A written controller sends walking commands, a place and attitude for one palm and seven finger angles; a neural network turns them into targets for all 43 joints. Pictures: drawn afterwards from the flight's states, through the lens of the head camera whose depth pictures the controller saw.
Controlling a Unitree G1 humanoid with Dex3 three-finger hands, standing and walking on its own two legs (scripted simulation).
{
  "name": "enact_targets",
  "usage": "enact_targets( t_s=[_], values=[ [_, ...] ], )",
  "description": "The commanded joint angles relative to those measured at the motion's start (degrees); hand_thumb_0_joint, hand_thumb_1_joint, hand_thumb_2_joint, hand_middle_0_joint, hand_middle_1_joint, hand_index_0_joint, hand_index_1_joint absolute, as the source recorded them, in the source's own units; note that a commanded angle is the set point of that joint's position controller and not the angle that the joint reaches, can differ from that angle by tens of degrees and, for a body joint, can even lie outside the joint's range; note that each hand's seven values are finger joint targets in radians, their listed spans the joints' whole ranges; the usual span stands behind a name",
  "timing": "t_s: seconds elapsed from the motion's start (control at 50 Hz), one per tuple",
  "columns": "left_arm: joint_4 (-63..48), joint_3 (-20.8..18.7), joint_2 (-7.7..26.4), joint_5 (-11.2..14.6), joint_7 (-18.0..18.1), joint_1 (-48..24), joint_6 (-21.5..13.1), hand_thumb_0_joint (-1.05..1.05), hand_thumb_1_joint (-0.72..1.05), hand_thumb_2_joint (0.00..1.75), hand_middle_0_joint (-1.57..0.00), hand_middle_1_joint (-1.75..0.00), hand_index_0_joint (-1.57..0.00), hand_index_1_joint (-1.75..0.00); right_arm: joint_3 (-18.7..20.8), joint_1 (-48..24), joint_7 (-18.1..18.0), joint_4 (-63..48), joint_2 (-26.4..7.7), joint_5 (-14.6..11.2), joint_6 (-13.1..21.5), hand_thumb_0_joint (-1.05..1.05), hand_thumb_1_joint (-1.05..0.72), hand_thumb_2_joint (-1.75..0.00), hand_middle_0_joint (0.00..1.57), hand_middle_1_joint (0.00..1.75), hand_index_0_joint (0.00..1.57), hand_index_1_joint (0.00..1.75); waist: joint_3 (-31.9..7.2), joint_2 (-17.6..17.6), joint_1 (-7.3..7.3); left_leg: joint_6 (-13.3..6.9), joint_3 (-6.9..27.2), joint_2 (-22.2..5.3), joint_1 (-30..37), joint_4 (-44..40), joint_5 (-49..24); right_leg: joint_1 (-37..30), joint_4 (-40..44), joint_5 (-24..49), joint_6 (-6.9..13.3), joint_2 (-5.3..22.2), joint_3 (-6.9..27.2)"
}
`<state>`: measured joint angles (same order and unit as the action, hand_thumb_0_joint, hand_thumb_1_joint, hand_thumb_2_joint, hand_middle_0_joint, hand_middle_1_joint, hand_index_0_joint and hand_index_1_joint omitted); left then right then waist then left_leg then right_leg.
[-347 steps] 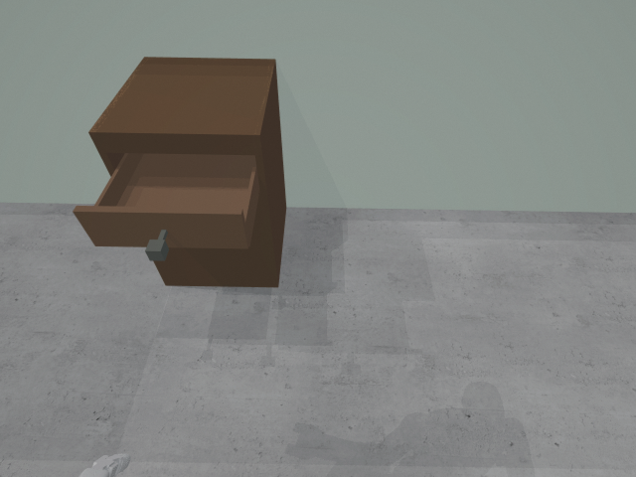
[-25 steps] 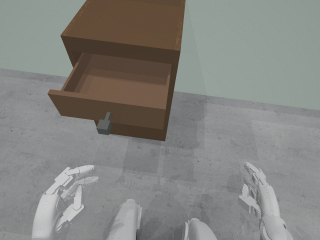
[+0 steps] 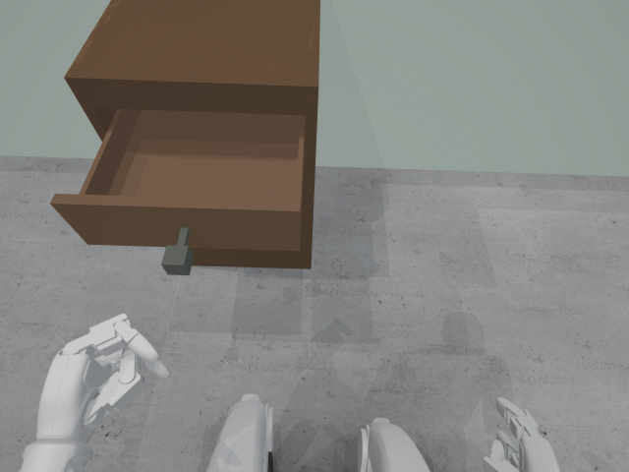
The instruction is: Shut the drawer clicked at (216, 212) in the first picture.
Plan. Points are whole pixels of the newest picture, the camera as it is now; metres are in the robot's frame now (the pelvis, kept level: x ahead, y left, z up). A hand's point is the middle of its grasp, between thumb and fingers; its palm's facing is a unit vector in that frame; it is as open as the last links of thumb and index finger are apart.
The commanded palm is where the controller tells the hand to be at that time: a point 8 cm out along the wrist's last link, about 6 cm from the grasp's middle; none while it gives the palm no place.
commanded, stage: raise the hand and make a fist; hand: left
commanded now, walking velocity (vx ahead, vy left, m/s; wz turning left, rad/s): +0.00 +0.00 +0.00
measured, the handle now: (180, 250) +0.45 +0.24 -0.09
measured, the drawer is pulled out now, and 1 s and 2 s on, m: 0.22 0.22 0.22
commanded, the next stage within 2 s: bring the fist close to the handle in 0.90 s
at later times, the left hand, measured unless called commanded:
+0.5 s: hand (149, 376) +0.23 +0.20 +0.01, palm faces -0.01 -1.00 -0.01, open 3.3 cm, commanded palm +0.22 +0.25 +0.02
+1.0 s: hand (159, 366) +0.24 +0.20 +0.01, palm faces +0.00 -1.00 -0.06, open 3.3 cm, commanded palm +0.22 +0.25 +0.01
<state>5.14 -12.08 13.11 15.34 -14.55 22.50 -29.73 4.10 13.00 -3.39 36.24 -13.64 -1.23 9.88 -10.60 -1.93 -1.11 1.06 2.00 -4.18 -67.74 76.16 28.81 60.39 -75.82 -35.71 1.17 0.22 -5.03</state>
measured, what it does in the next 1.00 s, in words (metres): stands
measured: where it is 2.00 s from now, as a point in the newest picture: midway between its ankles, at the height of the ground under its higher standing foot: outside the picture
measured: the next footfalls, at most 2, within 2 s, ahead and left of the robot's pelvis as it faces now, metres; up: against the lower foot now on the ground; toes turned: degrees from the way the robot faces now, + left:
none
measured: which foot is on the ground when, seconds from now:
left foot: down 0.00-1.00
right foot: down 0.00-1.00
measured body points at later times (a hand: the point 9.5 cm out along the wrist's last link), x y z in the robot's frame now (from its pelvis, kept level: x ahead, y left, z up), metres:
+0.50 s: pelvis -0.01 +0.02 -0.02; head +0.09 +0.05 +0.42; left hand +0.22 +0.26 +0.01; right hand +0.21 -0.19 -0.09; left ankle +0.06 +0.13 -0.61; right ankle +0.01 -0.11 -0.61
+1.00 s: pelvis +0.00 +0.01 -0.02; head +0.10 +0.03 +0.42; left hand +0.23 +0.25 +0.01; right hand +0.18 -0.23 -0.10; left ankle +0.06 +0.13 -0.61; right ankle +0.01 -0.11 -0.61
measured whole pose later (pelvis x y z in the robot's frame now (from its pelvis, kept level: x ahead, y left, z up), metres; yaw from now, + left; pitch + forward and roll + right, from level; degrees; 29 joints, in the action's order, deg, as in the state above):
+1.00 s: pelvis +0.00 +0.01 -0.02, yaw +0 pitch +23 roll -4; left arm 2.3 -8.1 13.5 12.5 -11.2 19.1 -25.1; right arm 0.5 11.0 -2.0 29.5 -13.0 -0.5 5.1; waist -12.1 -1.7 -1.0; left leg 0.2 2.5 -3.9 -73.7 81.3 30.6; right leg 65.6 -80.0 -37.2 0.4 0.4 -5.1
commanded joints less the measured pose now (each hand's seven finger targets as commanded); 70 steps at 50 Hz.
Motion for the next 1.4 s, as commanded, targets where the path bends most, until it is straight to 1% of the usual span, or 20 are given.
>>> enact_targets(
  t_s=[0.0, 0.04, 0.08, 0.14, 0.24, 0.3, 0.4, 0.48, 0.5, 0.58, 0.68, 0.74, 0.82, 0.9, 0.96, 1.0, 1.12, 1.28, 1.32, 1.38],
  values=[
    [-10.7, -0.1, 5.7, 1.7, -3.8, -4.7, -4.6, 0.0, 0.9, 0.9, -1.22, -1.4, -1.22, -1.4, 1.5, -3.6, -0.7, -10.2, -7.2, -0.3, 5.2, 0.0, -0.9, -0.9, 0.2, 0.3, 0.2, 0.3, -13.8, 0.8, -0.77, -3.3, 0.2, 2.8, 12.6, -6.9, -6.3, -2.5, 13.0, 5.7, -0.2, -0.9, 4.5],
    [-13.4, -4.0, 8.9, 2.0, -2.7, -4.7, -4.7, 0.0, 0.9, 0.9, -1.26, -1.45, -1.26, -1.45, 1.5, -3.8, -0.8, -10.4, -7.2, 0.1, 5.3, 0.0, -0.9, -0.9, 0.2, 0.3, 0.2, 0.3, -17.4, -0.6, 0.79, -3.3, 0.5, 2.7, 14.6, -6.8, -8.7, -2.8, 10.7, 8.4, 0.2, -1.5, 3.3],
    [-17.2, -4.1, 8.0, 1.7, -1.0, -4.0, -5.4, 0.0, 0.9, 0.9, -1.3, -1.49, -1.3, -1.49, 1.4, -4.3, -0.5, -11.0, -6.4, 0.5, 5.1, 0.0, -0.9, -0.9, 0.2, 0.3, 0.2, 0.3, -20.4, -3.4, 1.96, -3.1, 0.7, 2.7, 18.2, -7.5, -12.0, -2.7, 9.1, 11.8, 0.4, -1.3, 2.0],
    [-17.9, -2.9, 6.6, 0.6, 1.5, -1.8, -4.2, 0.0, 0.9, 0.9, -1.36, -1.56, -1.36, -1.56, 1.2, -4.9, 0.4, -11.4, -6.0, 0.8, 4.0, 0.0, -0.9, -0.9, 0.2, 0.3, 0.2, 0.3, -19.8, -5.8, 2.46, -2.6, 1.6, 2.5, 20.1, -8.3, -13.4, -0.7, 7.5, 12.5, 0.7, -1.6, 0.6],
    [-11.6, 3.1, 2.7, -1.8, 0.4, -1.0, 1.6, 0.0, 0.9, 0.9, -1.4, -1.6, -1.4, -1.6, 0.6, -5.0, 0.9, -13.1, -6.8, 0.5, 1.1, 0.0, -0.9, -0.9, 0.2, 0.3, 0.2, 0.3, -13.4, -2.0, 0.04, -2.6, 2.5, 2.5, 16.4, -9.1, -7.2, 2.1, 8.4, 9.5, 0.5, -2.0, -0.2],
    [-13.9, 4.0, 3.1, -1.9, -0.4, -3.7, 3.3, 0.0, 0.9, 0.9, -1.4, -1.6, -1.4, -1.6, 0.2, -4.8, 0.8, -14.6, -7.4, 0.3, 0.5, 0.0, -0.9, -0.9, 0.2, 0.3, 0.2, 0.3, -13.8, -1.6, -0.39, -2.5, 3.0, 2.6, 16.3, -9.4, -4.8, 2.5, 8.6, 8.4, 0.3, -1.8, -0.4],
    [-19.2, 0.7, 5.5, -1.6, 2.1, -7.6, 0.4, 0.0, 0.9, 0.9, -1.4, -1.6, -1.4, -1.6, -0.4, -4.6, 0.6, -15.3, -6.8, 1.2, 0.4, 0.0, -0.9, -0.9, 0.2, 0.3, 0.2, 0.3, -16.9, -2.7, 0.75, -2.3, 3.5, 2.6, 17.0, -8.1, -5.0, 3.7, 6.7, 7.7, 0.6, -1.9, -0.3],
    [-17.8, 1.3, 5.4, -2.7, 3.8, -10.0, -1.5, 0.0, 0.9, 0.9, -1.4, -1.6, -1.4, -1.6, -0.8, -4.6, 0.9, -14.9, -6.9, 1.6, 0.1, 0.0, -0.9, -0.9, 0.2, 0.3, 0.2, 0.3, -15.8, -4.4, 0.05, -1.9, 4.2, 2.5, 15.9, -7.7, -2.1, 7.0, 5.2, 6.4, 0.7, -1.9, -0.4],
    [-17.2, 1.8, 4.9, -2.9, 3.7, -8.6, -1.2, 0.0, 0.9, 0.9, -1.4, -1.6, -1.4, -1.6, -0.8, -4.6, 1.1, -15.0, -7.1, 1.6, 0.0, 0.0, -0.9, -0.9, 0.2, 0.3, 0.2, 0.3, -16.3, -5.6, 0.42, -1.9, 4.2, 2.6, 16.1, -8.0, -1.5, 7.2, 5.2, 6.0, 0.8, -1.8, -0.4],
    [-16.2, 2.6, 5.2, -2.4, 1.8, -6.8, 2.1, 0.0, 0.9, 0.9, -1.4, -1.6, -1.4, -1.6, -0.8, -4.3, 1.2, -15.9, -8.1, 1.0, -1.1, 0.0, -0.9, -0.9, 0.2, 0.3, 0.2, 0.3, -17.7, -4.4, 0.36, -2.1, 4.0, 2.6, 15.9, -8.9, -0.8, 4.8, 6.6, 6.2, 0.7, -1.9, -0.2],
    [-19.8, 0.5, 6.6, -1.2, 2.5, -6.3, 4.0, 0.0, 0.9, 0.9, -1.4, -1.6, -1.4, -1.6, -0.5, -4.1, 0.9, -16.1, -7.8, 0.5, -1.5, 0.0, -0.9, -0.9, 0.2, 0.3, 0.2, 0.3, -20.2, -4.2, 1.02, -2.2, 3.3, 2.6, 17.3, -8.9, -4.6, 2.0, 7.4, 8.3, 0.6, -2.0, 0.0],
    [-20.1, -0.5, 6.5, -1.1, 4.5, -3.8, 2.7, 0.0, 0.9, 0.9, -1.4, -1.6, -1.4, -1.6, -0.4, -4.1, 0.9, -15.5, -7.0, 0.7, -1.4, 0.0, -0.9, -0.9, 0.2, 0.3, 0.2, 0.3, -19.5, -3.8, 1.34, -2.1, 3.1, 2.5, 17.3, -8.5, -7.1, 1.9, 7.1, 9.4, 0.7, -2.3, -0.2],
    [-15.8, 1.0, 4.4, -2.1, 5.5, -1.9, 1.6, 0.0, 0.9, 0.9, -1.4, -1.6, -1.4, -1.6, -0.2, -4.0, 1.4, -14.8, -6.8, 0.9, -1.7, 0.0, -0.9, -0.9, 0.2, 0.3, 0.2, 0.3, -15.1, -1.4, 0.19, -2.2, 2.1, 2.7, 13.5, -7.6, -5.2, 2.3, 7.7, 7.9, 0.5, -2.2, -0.1],
    [-12.5, 1.2, 5.6, -2.6, 3.9, -5.5, 1.1, 0.0, 0.9, 0.9, -1.4, -1.6, -1.4, -1.6, -0.3, -3.7, 1.0, -14.8, -7.5, 0.7, -1.8, 0.0, -0.9, -0.9, 0.2, 0.3, 0.2, 0.3, -12.9, 0.8, -0.99, -2.7, 1.3, 3.1, 9.9, -6.2, -1.7, 2.7, 8.9, 4.9, 0.2, -2.1, 1.3],
    [-15.5, -0.6, 7.6, -1.7, 2.5, -6.6, -0.2, 0.0, 0.9, 0.9, -1.4, -1.6, -1.4, -1.6, -0.4, -3.6, 0.6, -15.1, -7.5, 0.6, -1.4, 0.0, -0.9, -0.9, 0.2, 0.3, 0.2, 0.3, -16.3, -2.3, 0.4, -2.8, 0.8, 3.1, 11.8, -5.7, -4.3, 1.1, 8.6, 6.7, 0.6, -2.1, 2.1],
    [-16.6, -0.7, 7.2, -1.0, 2.2, -7.1, -1.0, 0.0, 0.9, 0.9, -1.4, -1.6, -1.4, -1.6, -0.4, -3.7, 0.5, -14.8, -7.2, 0.7, -0.9, 0.0, -0.9, -0.9, 0.2, 0.3, 0.2, 0.3, -17.8, -2.7, 0.33, -2.8, 0.7, 3.1, 13.3, -5.2, -6.6, 1.0, 8.2, 8.8, 0.6, -2.0, 2.0],
    [-8.5, -1.6, 6.4, -0.6, 1.0, -9.7, -1.9, 0.0, 0.9, 0.9, -1.4, -1.6, -1.4, -1.6, -0.3, -3.8, 0.8, -12.7, -7.4, 1.0, -0.7, 0.0, -0.9, -0.9, 0.2, 0.3, 0.2, 0.3, -16.1, -0.2, -0.41, -2.9, 0.4, 3.1, 7.8, -1.1, -6.8, 3.4, 6.3, 8.7, 0.3, -2.2, 2.7],
    [-7.4, -5.1, 10.4, 0.5, -2.1, -17.6, -1.7, 0.0, 0.9, 0.9, -1.4, -1.6, -1.4, -1.6, -0.3, -3.8, 0.5, -12.3, -8.4, 0.9, -1.0, 0.0, -0.9, -0.9, 0.2, 0.3, 0.2, 0.3, -20.4, -1.2, -0.09, -3.3, -0.1, 2.7, 5.6, 2.3, -7.8, 4.1, 4.3, 9.6, 0.4, -2.2, 4.4],
    [-8.4, -5.9, 10.7, 0.8, -1.9, -17.9, -2.4, 0.0, 0.9, 0.9, -1.4, -1.6, -1.4, -1.6, -0.2, -3.8, 0.6, -11.9, -8.3, 1.0, -0.6, 0.0, -0.9, -0.9, 0.2, 0.3, 0.2, 0.3, -22.3, -2.8, 0.55, -3.1, 0.1, 2.6, 6.8, 2.6, -9.3, 4.8, 3.2, 10.8, 0.6, -2.3, 3.9],
    [-7.0, -5.0, 9.3, 1.1, -1.8, -17.9, -2.3, 0.0, 0.9, 0.9, -1.4, -1.6, -1.4, -1.6, -0.2, -3.8, 0.9, -11.5, -8.5, 1.2, -0.7, 0.0, -0.9, -0.9, 0.2, 0.3, 0.2, 0.3, -23.6, -2.4, 0.17, -3.2, 0.3, 2.6, 7.0, 3.6, -10.8, 6.3, 1.5, 12.8, 0.4, -2.3, 3.1]
  ],
)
